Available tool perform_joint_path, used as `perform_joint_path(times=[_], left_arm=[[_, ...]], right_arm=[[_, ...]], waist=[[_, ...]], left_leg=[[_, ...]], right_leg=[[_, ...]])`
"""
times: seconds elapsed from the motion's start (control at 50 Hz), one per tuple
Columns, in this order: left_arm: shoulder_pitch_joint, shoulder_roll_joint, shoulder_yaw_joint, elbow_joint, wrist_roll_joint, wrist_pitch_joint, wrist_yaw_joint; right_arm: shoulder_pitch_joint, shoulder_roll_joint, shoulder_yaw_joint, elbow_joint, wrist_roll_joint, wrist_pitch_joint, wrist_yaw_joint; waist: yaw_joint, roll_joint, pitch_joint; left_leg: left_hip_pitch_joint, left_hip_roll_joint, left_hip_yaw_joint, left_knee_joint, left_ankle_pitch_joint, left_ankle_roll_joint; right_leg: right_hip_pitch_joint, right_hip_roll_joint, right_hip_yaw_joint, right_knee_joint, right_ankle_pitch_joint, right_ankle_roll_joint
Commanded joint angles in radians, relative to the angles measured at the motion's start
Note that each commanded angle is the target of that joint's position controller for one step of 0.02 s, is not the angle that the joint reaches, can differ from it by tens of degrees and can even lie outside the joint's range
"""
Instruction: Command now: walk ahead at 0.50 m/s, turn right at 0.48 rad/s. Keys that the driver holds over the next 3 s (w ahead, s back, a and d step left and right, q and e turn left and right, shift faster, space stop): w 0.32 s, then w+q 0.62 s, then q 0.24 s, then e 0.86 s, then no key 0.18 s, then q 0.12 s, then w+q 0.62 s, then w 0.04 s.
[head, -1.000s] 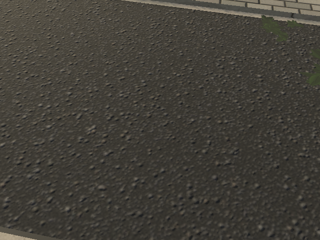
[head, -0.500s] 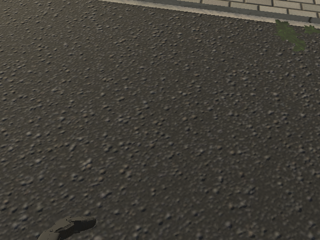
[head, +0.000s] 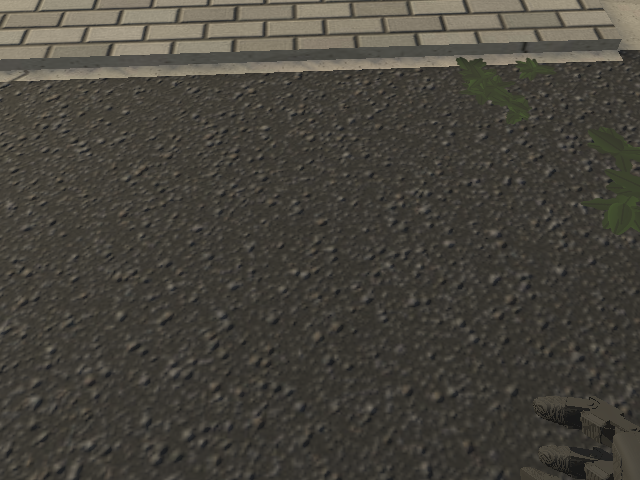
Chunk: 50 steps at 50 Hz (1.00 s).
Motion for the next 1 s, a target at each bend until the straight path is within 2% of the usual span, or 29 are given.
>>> perform_joint_path(times=[0.02, 0.04, 0.06, 0.08, 0.12, 0.18, 0.24, 0.28, 0.34, 0.38, 0.42, 0.44, 0.46, 0.48, 0.5, 0.52, 0.54, 0.56, 0.58, 0.62, 0.68, 0.78, 0.84, 0.88, 0.92, 0.94, 0.96, 0.98, 1.0], left_arm=[[0.007, 0.138, 0.012, -0.097, -0.009, -0.021, -0.001], [-0.064, 0.132, 0.013, -0.112, 0.006, -0.021, 0.001], [-0.116, 0.115, 0.014, -0.130, 0.019, -0.028, -0.003], [-0.122, 0.093, 0.013, -0.137, 0.015, -0.031, -0.010], [-0.107, 0.051, 0.002, -0.131, 0.008, -0.030, -0.016], [-0.182, 0.027, -0.014, -0.152, 0.025, -0.032, -0.022], [-0.287, 0.015, -0.029, -0.169, 0.024, -0.046, -0.033], [-0.354, 0.021, -0.031, -0.181, 0.019, -0.052, -0.039], [-0.439, 0.044, -0.025, -0.213, 0.010, -0.059, -0.048], [-0.440, 0.064, -0.016, -0.224, 0.010, -0.067, -0.053], [-0.295, 0.112, 0.012, -0.184, 0.017, -0.073, -0.046], [-0.143, 0.165, 0.036, -0.149, 0.029, -0.073, -0.034], [0.009, 0.257, 0.057, -0.136, 0.054, -0.065, -0.021], [0.042, 0.233, 0.051, -0.120, 0.046, -0.056, -0.025], [0.003, 0.163, 0.030, -0.114, 0.034, -0.056, -0.029], [-0.058, 0.124, 0.016, -0.114, 0.026, -0.058, -0.031], [-0.127, 0.093, 0.006, -0.111, 0.029, -0.063, -0.036], [-0.173, 0.064, -0.001, -0.108, 0.034, -0.073, -0.039], [-0.200, 0.059, 0.001, -0.101, 0.040, -0.081, -0.041], [-0.214, 0.064, 0.009, -0.080, 0.043, -0.098, -0.038], [-0.189, 0.088, 0.020, -0.044, 0.048, -0.105, -0.026], [-0.139, 0.140, 0.034, -0.005, 0.036, -0.090, -0.010], [-0.090, 0.165, 0.042, 0.025, 0.022, -0.071, -0.009], [-0.077, 0.180, 0.047, 0.037, 0.013, -0.056, -0.009], [-0.089, 0.211, 0.055, 0.036, 0.007, -0.042, -0.003], [-0.096, 0.225, 0.058, 0.034, 0.004, -0.034, 0.001], [-0.119, 0.223, 0.055, 0.026, -0.001, -0.026, 0.006], [-0.113, 0.193, 0.042, 0.006, 0.014, -0.033, 0.010], [-0.018, 0.042, -0.005, -0.054, 0.057, -0.058, -0.003]], right_arm=[[0.281, -0.122, -0.060, -0.006, 0.009, 0.006, -0.009], [0.239, -0.112, -0.051, 0.002, 0.004, 0.013, -0.006], [0.221, -0.103, -0.047, 0.016, 0.000, 0.016, -0.002], [0.215, -0.093, -0.040, 0.027, -0.009, 0.014, 0.000], [0.224, -0.085, -0.039, 0.054, 0.000, 0.008, 0.005], [0.240, -0.141, -0.054, 0.088, 0.014, 0.004, 0.007], [0.259, -0.180, -0.060, 0.108, 0.022, 0.015, 0.003], [0.297, -0.200, -0.061, 0.128, 0.029, 0.023, 0.002], [0.361, -0.213, -0.061, 0.160, 0.038, 0.035, 0.004], [0.373, -0.225, -0.062, 0.174, 0.042, 0.047, 0.001], [0.357, -0.232, -0.061, 0.175, 0.043, 0.057, -0.006], [0.349, -0.198, -0.047, 0.165, 0.032, 0.055, -0.007], [0.383, -0.105, -0.016, 0.127, 0.013, 0.042, -0.008], [0.441, -0.094, -0.009, 0.130, 0.031, 0.032, -0.011], [0.390, -0.184, -0.038, 0.131, 0.051, 0.034, -0.012], [0.332, -0.187, -0.041, 0.113, 0.054, 0.038, -0.011], [0.303, -0.174, -0.042, 0.109, 0.042, 0.047, -0.014], [0.305, -0.163, -0.047, 0.112, 0.033, 0.060, -0.016], [0.328, -0.140, -0.045, 0.119, 0.036, 0.073, -0.015], [0.327, -0.110, -0.043, 0.117, 0.037, 0.091, -0.014], [0.265, -0.101, -0.044, 0.087, 0.031, 0.096, -0.012], [0.102, -0.072, -0.025, 0.028, 0.028, 0.089, 0.021], [0.018, -0.075, -0.022, -0.019, 0.031, 0.090, 0.040], [-0.010, -0.086, -0.025, -0.048, 0.031, 0.092, 0.051], [0.025, -0.115, -0.040, -0.060, 0.029, 0.098, 0.055], [0.102, -0.143, -0.057, -0.048, 0.030, 0.102, 0.053], [0.253, -0.191, -0.086, -0.012, 0.028, 0.103, 0.045], [0.395, -0.271, -0.119, 0.019, 0.023, 0.111, 0.023], [0.339, -0.386, -0.128, -0.001, 0.011, 0.104, 0.012]], waist=[[-0.171, 0.155, -0.233], [-0.154, 0.073, -0.133], [-0.138, 0.063, -0.059], [-0.111, 0.085, -0.034], [-0.089, 0.118, -0.030], [-0.093, 0.105, -0.012], [-0.128, 0.095, -0.005], [-0.155, 0.096, 0.001], [-0.177, 0.104, 0.016], [-0.152, 0.114, 0.017], [-0.061, 0.103, -0.057], [0.009, 0.079, -0.162], [0.045, -0.106, -0.328], [0.034, -0.255, -0.414], [0.034, -0.150, -0.273], [0.008, -0.123, -0.166], [-0.026, -0.086, -0.097], [-0.059, -0.100, -0.058], [-0.084, -0.110, -0.039], [-0.103, -0.080, -0.018], [-0.098, -0.036, 0.006], [-0.039, -0.007, 0.053], [-0.012, 0.000, 0.082], [-0.015, -0.010, 0.079], [-0.055, -0.049, 0.023], [-0.103, -0.064, -0.030], [-0.190, -0.046, -0.102], [-0.252, 0.043, -0.189], [-0.111, 0.314, -0.276]], left_leg=[[0.728, 0.430, -0.631, -0.203, -0.371, 0.222], [0.580, 0.381, -0.502, -0.225, -0.251, 0.193], [0.471, 0.339, -0.417, -0.251, -0.139, 0.189], [0.401, 0.302, -0.344, -0.277, -0.066, 0.179], [0.353, 0.272, -0.266, -0.309, 0.020, 0.189], [0.329, 0.282, -0.197, -0.352, 0.127, 0.216], [0.316, 0.255, -0.114, -0.366, 0.147, 0.195], [0.318, 0.247, -0.082, -0.359, 0.137, 0.180], [0.370, 0.283, -0.106, -0.331, 0.124, 0.167], [0.404, 0.305, -0.136, -0.288, 0.148, 0.151], [0.375, 0.264, -0.107, -0.135, 0.312, 0.112], [0.269, 0.208, -0.068, 0.062, 0.284, 0.076], [-0.064, 0.089, 0.015, 0.432, -0.064, 0.004], [-0.243, 0.040, -0.051, 0.649, -0.495, -0.014], [-0.318, 0.090, -0.099, 0.743, -0.446, -0.014], [-0.333, 0.129, -0.072, 0.741, -0.364, -0.010], [-0.301, 0.158, -0.059, 0.705, -0.292, -0.014], [-0.254, 0.183, -0.067, 0.670, -0.237, -0.017], [-0.200, 0.194, -0.069, 0.658, -0.199, -0.024], [-0.187, 0.194, -0.073, 0.644, -0.135, -0.036], [-0.244, 0.193, -0.093, 0.537, -0.013, -0.047], [-0.216, 0.179, -0.012, 0.263, 0.154, -0.024], [-0.249, 0.173, 0.022, 0.175, 0.106, 0.005], [-0.239, 0.153, 0.058, 0.140, 0.027, 0.032], [-0.125, 0.090, 0.120, 0.132, -0.077, 0.070], [-0.015, 0.047, 0.147, 0.126, -0.120, 0.094], [0.192, -0.002, 0.156, 0.048, -0.054, 0.126], [0.495, 0.073, 0.002, 0.014, 0.114, 0.176], [0.816, 0.366, -0.547, -0.026, 0.281, 0.373]], right_leg=[[-0.596, -0.108, -0.031, 0.486, 0.065, 0.048], [-0.571, -0.135, -0.066, 0.466, 0.135, 0.055], [-0.558, -0.156, -0.073, 0.422, 0.174, 0.057], [-0.518, -0.177, -0.079, 0.384, 0.194, 0.054], [-0.486, -0.189, -0.109, 0.309, 0.195, 0.057], [-0.503, -0.219, -0.148, 0.141, 0.254, 0.073], [-0.451, -0.221, -0.182, -0.064, 0.419, 0.074], [-0.400, -0.201, -0.204, -0.167, 0.493, 0.075], [-0.370, -0.180, -0.209, -0.257, 0.491, 0.059], [-0.323, -0.163, -0.207, -0.317, 0.437, 0.037], [-0.085, -0.129, -0.233, -0.399, 0.435, 0.002], [0.155, -0.189, -0.183, -0.381, 0.462, -0.034], [0.529, -0.449, 0.127, -0.364, 0.449, -0.136], [0.572, -0.562, 0.423, -0.487, 0.290, -0.220], [0.453, -0.524, 0.352, -0.525, 0.187, -0.191], [0.329, -0.486, 0.220, -0.554, 0.180, -0.161], [0.207, -0.442, 0.130, -0.598, 0.225, -0.145], [0.120, -0.408, 0.053, -0.636, 0.290, -0.131], [0.054, -0.391, -0.008, -0.671, 0.341, -0.124], [0.008, -0.383, -0.103, -0.709, 0.462, -0.128], [0.036, -0.381, -0.206, -0.720, 0.581, -0.129], [0.086, -0.379, -0.335, -0.732, 0.597, -0.105], [0.189, -0.408, -0.367, -0.703, 0.622, -0.094], [0.251, -0.422, -0.391, -0.648, 0.732, -0.078], [0.279, -0.418, -0.424, -0.520, 1.065, -0.055], [0.275, -0.409, -0.440, -0.394, 1.214, -0.043], [0.206, -0.370, -0.466, -0.182, 1.252, -0.010], [-0.030, -0.319, -0.462, 0.116, 0.976, 0.048], [-0.487, -0.098, -0.389, 0.495, -0.061, 0.126]])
